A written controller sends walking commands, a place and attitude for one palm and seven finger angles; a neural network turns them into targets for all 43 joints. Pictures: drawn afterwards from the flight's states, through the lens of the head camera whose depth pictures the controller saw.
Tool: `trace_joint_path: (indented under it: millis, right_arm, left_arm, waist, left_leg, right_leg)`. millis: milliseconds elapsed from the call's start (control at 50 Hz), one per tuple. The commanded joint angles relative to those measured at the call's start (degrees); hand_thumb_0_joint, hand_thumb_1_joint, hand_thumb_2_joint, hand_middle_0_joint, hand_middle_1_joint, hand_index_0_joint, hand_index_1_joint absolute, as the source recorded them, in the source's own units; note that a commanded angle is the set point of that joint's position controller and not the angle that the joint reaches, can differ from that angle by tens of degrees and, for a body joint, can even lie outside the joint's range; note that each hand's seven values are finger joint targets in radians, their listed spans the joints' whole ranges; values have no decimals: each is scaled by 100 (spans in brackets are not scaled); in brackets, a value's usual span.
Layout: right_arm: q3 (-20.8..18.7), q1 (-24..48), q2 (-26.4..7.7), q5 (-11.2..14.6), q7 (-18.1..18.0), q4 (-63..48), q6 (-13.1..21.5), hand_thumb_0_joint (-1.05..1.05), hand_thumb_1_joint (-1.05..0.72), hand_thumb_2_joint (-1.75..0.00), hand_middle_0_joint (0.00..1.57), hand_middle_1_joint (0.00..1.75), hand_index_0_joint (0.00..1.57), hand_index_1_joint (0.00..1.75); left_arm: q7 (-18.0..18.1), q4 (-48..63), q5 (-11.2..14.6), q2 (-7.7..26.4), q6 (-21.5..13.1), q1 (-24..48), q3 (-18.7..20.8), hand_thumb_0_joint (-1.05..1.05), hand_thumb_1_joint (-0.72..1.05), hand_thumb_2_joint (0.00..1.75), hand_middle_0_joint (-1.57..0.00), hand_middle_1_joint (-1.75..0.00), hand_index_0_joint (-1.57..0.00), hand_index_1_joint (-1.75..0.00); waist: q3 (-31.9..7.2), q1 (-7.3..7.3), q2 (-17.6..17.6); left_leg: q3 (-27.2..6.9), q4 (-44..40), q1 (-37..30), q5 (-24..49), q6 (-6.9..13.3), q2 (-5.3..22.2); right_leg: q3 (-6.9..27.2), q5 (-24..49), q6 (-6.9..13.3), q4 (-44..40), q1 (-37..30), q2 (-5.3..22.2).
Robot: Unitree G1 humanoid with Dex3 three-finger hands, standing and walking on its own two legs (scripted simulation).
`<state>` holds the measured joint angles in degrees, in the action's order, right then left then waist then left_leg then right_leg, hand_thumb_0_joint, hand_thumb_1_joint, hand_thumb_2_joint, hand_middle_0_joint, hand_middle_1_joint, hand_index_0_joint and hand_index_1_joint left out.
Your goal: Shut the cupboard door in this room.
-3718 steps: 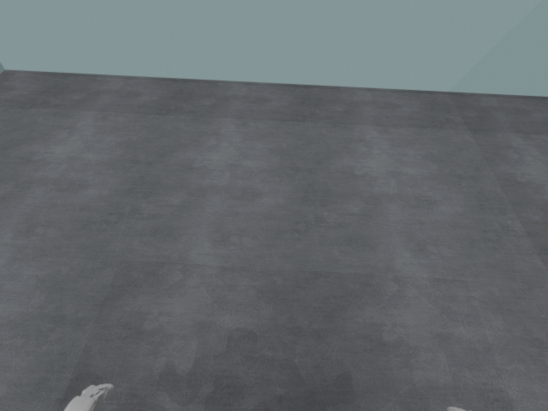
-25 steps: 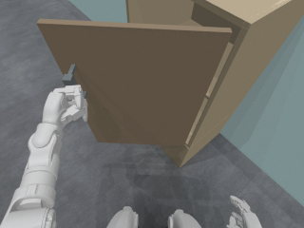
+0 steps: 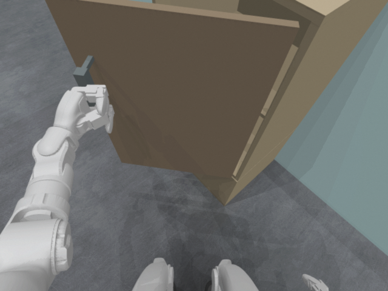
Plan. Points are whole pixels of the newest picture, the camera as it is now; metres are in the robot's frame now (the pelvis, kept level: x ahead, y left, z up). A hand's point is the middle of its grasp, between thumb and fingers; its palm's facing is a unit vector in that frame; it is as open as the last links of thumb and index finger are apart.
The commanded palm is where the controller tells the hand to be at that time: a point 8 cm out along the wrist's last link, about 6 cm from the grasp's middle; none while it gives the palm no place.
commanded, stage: push the door shut along its arc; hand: left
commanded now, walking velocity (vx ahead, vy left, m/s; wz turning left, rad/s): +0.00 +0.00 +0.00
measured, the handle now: (94, 87) +0.52 +0.22 +0.08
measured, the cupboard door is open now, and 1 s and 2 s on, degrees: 40 31 22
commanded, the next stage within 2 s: pull the fist back off the door in 1.08 s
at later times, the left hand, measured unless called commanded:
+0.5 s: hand (139, 87) +0.52 +0.12 +0.09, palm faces -0.34 -0.94 -0.01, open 3.2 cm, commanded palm +0.51 +0.17 +0.08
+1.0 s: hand (146, 83) +0.53 +0.11 +0.09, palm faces -0.43 -0.90 -0.03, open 3.4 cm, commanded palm +0.56 +0.13 +0.08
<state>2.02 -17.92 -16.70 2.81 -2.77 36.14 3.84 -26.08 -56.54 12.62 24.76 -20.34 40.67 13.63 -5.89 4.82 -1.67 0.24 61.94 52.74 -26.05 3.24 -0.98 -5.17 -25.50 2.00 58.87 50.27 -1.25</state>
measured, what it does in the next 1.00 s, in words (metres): stands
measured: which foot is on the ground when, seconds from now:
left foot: down 0.00-1.00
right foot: down 0.00-1.00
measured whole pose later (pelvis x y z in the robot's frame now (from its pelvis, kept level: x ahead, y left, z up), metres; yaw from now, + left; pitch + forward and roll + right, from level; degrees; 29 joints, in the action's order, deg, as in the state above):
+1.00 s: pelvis +0.00 -0.01 -0.02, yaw -1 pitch +23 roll -4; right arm 2.5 -18.2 -17.6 1.0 -2.9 39.1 5.3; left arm -31.7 -71.4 8.5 31.5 -15.0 65.3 10.2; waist -5.4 10.6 -2.4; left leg -1.0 67.6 63.3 -27.8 2.3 0.5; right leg -6.5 -26.7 3.1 63.4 60.4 -2.6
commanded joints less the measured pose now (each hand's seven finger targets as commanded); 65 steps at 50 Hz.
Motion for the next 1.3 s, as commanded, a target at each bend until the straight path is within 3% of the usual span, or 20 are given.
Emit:
trace_joint_path:
  millis: [0,40,140,200,260,320,340,440,500,600,700,720,840,940,980,1080,1160,1180,1220,1280]
  right_arm:
    - [-338,-467,-999,14,-29,-428,190,0,-90,-90,20,30,20,30]
    - [-348,-524,-1045,12,-41,-364,196,0,-90,-90,20,30,20,30]
    - [-348,-653,-1087,-25,-25,-221,238,0,-90,-90,20,30,20,30]
    - [-373,-739,-1100,-58,10,-198,248,0,-90,-90,20,30,20,30]
    - [-376,-860,-1122,-75,24,-165,227,0,-90,-90,20,30,20,30]
    - [-329,-997,-1151,-92,14,-227,150,0,-90,-90,20,30,20,30]
    - [-313,-968,-1094,-94,32,-273,137,0,-90,-90,20,30,20,30]
    - [-345,-1046,-1070,-142,115,-434,42,0,-90,-90,20,30,20,30]
    - [-371,-1066,-1050,-127,138,-475,-48,0,-90,-90,20,30,20,30]
    - [-372,-1085,-1085,-100,74,-379,-101,0,-90,-90,20,30,20,30]
    - [-335,-1095,-1101,-105,-7,-143,3,0,-90,-90,20,30,20,30]
    - [-328,-1100,-1091,-119,-8,-138,41,0,-90,-90,20,30,20,30]
    - [-322,-1070,-1111,-139,-47,17,177,0,-90,-90,20,30,20,30]
    - [-305,-1041,-1136,-151,-75,134,288,0,-90,-90,20,30,20,30]
    - [-296,-1071,-1159,-161,-96,179,329,0,-90,-90,20,30,20,30]
    - [-262,-1052,-1143,-195,-114,305,457,0,-90,-90,20,30,20,30]
    - [-262,-1137,-1159,-228,-111,377,525,0,-90,-90,20,30,20,30]
    - [-224,-1542,-955,-237,-29,177,513,0,-90,-90,20,30,20,30]
    - [-250,-1572,-913,-312,179,134,504,0,-90,-90,20,30,20,30]
    - [-353,-1750,-870,-516,407,56,377,0,-90,-90,20,30,20,30]
  left_arm:
    - [-65,952,48,841,-362,3105,-121,0,90,90,-130,-150,-130,-150]
    - [-75,814,15,958,-394,3362,-64,0,90,90,-130,-150,-130,-150]
    - [-74,582,-98,786,-402,4062,-321,0,90,90,-130,-150,-130,-150]
    - [-102,558,-151,675,-366,4144,-423,0,90,90,-130,-150,-130,-150]
    - [-108,421,-133,915,-257,4276,-169,0,90,90,-130,-150,-130,-150]
    - [-34,144,-187,1712,-143,4155,524,0,90,90,-130,-150,-130,-150]
    - [-27,151,-223,1576,-121,4190,417,0,90,90,-130,-150,-130,-150]
    - [-11,385,-338,1856,-230,3807,689,0,90,90,-130,-150,-130,-150]
    - [-148,234,-334,1584,-104,3575,479,0,90,90,-130,-150,-130,-150]
    - [-344,236,-256,1556,-34,4200,291,0,90,90,-130,-150,-130,-150]
    - [-467,29,-225,1581,-42,4909,131,0,90,90,-130,-150,-130,-150]
    - [-483,82,-203,1509,-63,5023,87,0,90,90,-130,-150,-130,-150]
    - [-609,-21,-248,1383,41,5446,-142,0,90,90,-130,-150,-130,-150]
    - [-637,-245,-264,1174,216,5778,-356,0,90,90,-130,-150,-130,-150]
    - [-626,-363,-267,1226,320,5903,-333,0,90,90,-130,-150,-130,-150]
    - [-593,-412,-315,1051,429,6329,-514,0,90,90,-130,-150,-130,-150]
    - [-588,-342,-378,1192,457,6606,-483,0,90,90,-130,-150,-130,-150]
    - [539,-388,-31,1569,591,6644,820,0,90,90,-130,-150,-130,-150]
    - [1399,-664,-265,958,680,6065,494,0,90,90,-130,-150,-130,-150]
    - [2464,-214,-526,726,412,5815,728,0,90,90,-130,-150,-130,-150]
  waist:
    - [-2209,391,-381]
    - [-2253,454,-353]
    - [-2382,644,-662]
    - [-2682,632,-814]
    - [-2876,662,-626]
    - [-2950,521,-431]
    - [-2954,541,-515]
    - [-3302,373,-603]
    - [-3050,456,-401]
    - [-2764,674,-300]
    - [-2626,857,-577]
    - [-2779,844,-779]
    - [-3128,974,-803]
    - [-3015,1095,-859]
    - [-2975,1157,-675]
    - [-3035,1257,-984]
    - [-3319,1295,-1083]
    - [-3344,1024,-1167]
    - [-3211,1040,-1086]
    - [-3415,959,-864]
  left_leg:
    - [-685,-858,-1984,1106,-140,173]
    - [-713,-815,-1985,1096,-133,184]
    - [-959,-793,-2344,1046,-179,243]
    - [-1091,-776,-2658,1305,-231,274]
    - [-1089,-685,-2648,1614,-208,279]
    - [-890,-578,-2152,1902,-149,212]
    - [-843,-557,-2132,2001,-148,215]
    - [-752,-443,-2207,2530,-190,234]
    - [-635,-434,-1992,2446,-145,214]
    - [-576,-398,-1751,2036,-65,175]
    - [-610,-279,-1714,1749,-51,195]
    - [-606,-220,-1873,1918,-38,160]
    - [-660,-42,-1966,1967,-33,214]
    - [-688,33,-1935,1846,-21,225]
    - [-660,95,-1699,1690,12,219]
    - [-658,213,-1650,1621,14,217]
    - [-709,279,-1840,1807,8,234]
    - [-807,98,-1446,1559,-75,334]
    - [-873,-36,-1437,1477,-129,331]
    - [-804,-27,-1445,1762,-161,322]
  right_leg:
    - [391,829,31,-774,-243,-47]
    - [385,792,39,-746,-124,-52]
    - [296,628,56,-620,506,-58]
    - [264,712,73,-564,647,-53]
    - [246,879,62,-536,552,-68]
    - [289,1179,73,-481,34,-97]
    - [320,1293,49,-480,13,-94]
    - [374,1736,29,-402,-308,-124]
    - [389,1896,-12,-489,-432,-146]
    - [452,1797,-15,-596,-414,-167]
    - [464,1454,7,-586,-13,-158]
    - [453,1516,28,-537,78,-170]
    - [435,1463,-2,-433,307,-169]
    - [379,1253,0,-412,619,-188]
    - [398,1172,-15,-424,595,-194]
    - [356,1032,-3,-317,859,-208]
    - [290,1076,14,-224,969,-232]
    - [354,912,24,-274,874,-169]
    - [291,826,-4,-247,925,-169]
    - [284,1087,-77,-215,729,-134]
